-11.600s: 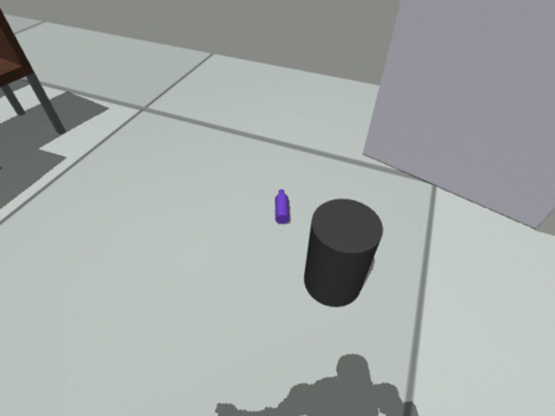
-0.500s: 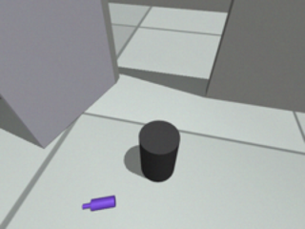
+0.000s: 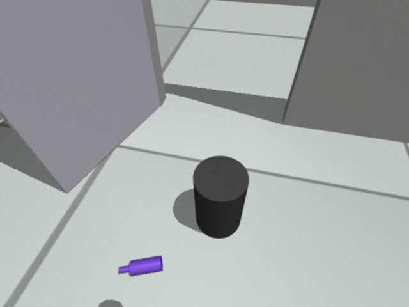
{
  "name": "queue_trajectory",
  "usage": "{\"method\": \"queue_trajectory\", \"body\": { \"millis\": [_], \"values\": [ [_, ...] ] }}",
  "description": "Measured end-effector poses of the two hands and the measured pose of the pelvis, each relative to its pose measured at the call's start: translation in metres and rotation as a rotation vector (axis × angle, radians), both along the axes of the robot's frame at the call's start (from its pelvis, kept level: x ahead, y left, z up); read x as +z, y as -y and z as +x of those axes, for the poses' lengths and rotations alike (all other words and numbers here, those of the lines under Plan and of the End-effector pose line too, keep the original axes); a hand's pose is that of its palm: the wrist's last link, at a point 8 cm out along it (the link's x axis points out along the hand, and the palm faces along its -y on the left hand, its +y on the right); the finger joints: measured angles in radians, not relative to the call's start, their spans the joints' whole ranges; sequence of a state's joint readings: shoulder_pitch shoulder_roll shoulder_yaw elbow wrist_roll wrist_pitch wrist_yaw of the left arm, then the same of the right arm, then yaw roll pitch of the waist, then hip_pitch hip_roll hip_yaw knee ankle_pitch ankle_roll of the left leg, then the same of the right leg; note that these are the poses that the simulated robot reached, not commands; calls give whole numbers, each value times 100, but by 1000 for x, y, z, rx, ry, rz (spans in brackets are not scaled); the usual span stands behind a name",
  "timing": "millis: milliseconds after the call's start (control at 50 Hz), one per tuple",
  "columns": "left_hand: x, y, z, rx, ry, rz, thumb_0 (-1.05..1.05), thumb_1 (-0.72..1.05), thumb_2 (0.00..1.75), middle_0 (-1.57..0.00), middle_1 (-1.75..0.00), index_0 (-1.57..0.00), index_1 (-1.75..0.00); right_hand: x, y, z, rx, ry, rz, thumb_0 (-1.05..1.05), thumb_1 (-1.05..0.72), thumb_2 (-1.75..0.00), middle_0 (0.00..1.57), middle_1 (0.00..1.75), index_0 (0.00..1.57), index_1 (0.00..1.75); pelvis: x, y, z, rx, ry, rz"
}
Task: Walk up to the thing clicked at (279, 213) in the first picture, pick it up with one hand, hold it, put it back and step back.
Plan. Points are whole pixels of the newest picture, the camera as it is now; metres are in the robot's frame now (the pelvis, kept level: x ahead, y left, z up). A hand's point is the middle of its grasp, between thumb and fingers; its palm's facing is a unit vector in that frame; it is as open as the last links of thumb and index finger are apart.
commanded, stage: walk up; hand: left
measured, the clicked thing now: (140, 266) +0.43 +0.32 -0.75
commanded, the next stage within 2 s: none
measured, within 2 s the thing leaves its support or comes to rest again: neither
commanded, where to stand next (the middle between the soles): +0.04 +0.05 m, yaw +0 degrees
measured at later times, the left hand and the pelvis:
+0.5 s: hand out of the picture +0.03 +0.38 -0.18, palm faces -0.02 -0.94 -0.35, open 7.4 cm; pelvis -0.02 +0.11 -0.01, yaw +0 degrees
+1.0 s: hand out of the picture +0.09 +0.29 -0.15, palm faces -0.06 -0.94 -0.34, open 7.4 cm; pelvis -0.02 +0.05 -0.01, yaw -2 degrees
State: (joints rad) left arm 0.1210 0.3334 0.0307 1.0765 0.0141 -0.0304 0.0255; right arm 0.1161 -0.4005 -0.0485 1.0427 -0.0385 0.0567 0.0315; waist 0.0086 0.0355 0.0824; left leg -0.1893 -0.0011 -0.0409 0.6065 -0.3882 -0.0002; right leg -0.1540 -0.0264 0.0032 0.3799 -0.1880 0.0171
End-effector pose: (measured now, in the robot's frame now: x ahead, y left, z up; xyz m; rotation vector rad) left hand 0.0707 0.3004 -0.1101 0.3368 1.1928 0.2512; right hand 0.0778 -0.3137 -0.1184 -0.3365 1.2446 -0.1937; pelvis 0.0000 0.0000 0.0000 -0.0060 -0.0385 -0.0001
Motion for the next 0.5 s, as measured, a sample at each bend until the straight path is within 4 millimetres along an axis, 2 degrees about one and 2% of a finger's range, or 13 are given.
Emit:
{"method": "queue_trajectory", "body": {
  "millis": [120, 220, 260, 320, 380, 440, 500],
  "values": [
    [3, -51, -24, 10, -21, 73, 1, 90, 90, -21, -30, -21, -30, 1, -16, 1, 21, 9, -24, 1, -91, -90, 20, 30, 20, 30, -7, -32, -14, 22, -4, -11],
    [-14, -107, -35, 23, -22, 91, 1, 90, 90, -21, -30, -20, -30, -5, -51, -13, 38, -12, -56, 1, -91, -90, 20, 30, 20, 30, -24, -69, -23, 53, 0, -16],
    [-21, -123, -37, 41, -24, 85, 1, 91, 90, -20, -30, -20, -30, -5, -70, -24, 36, -22, -58, 1, -91, -90, 20, 30, 20, 30, -25, -80, -26, 36, 19, 12],
    [-24, -131, -41, 59, -47, 51, 1, 91, 90, -20, -30, -20, -30, 2, -97, -37, 28, -33, -37, 1, -91, -90, 20, 30, 20, 30, -17, -91, -23, 53, 10, -11],
    [-25, -132, -45, 59, -67, 8, 1, 91, 90, -20, -30, -20, -30, 9, -116, -39, 24, -23, -29, 1, -91, -90, 21, 30, 21, 30, -11, -100, -19, 33, 1, -9],
    [-28, -130, -49, 42, -111, -22, 1, 91, 90, -20, -30, -20, -30, 13, -126, -35, 10, 28, -29, 1, -90, -90, 21, 30, 21, 30, -8, -108, -17, 13, 6, -5],
    [-29, -127, -48, 19, -136, -38, 1, 91, 90, -20, -30, -20, -30, 16, -128, -33, -6, 68, -42, 1, -90, -90, 21, 30, 21, 30, -7, -111, -16, -4, 15, 2]
  ]
}}
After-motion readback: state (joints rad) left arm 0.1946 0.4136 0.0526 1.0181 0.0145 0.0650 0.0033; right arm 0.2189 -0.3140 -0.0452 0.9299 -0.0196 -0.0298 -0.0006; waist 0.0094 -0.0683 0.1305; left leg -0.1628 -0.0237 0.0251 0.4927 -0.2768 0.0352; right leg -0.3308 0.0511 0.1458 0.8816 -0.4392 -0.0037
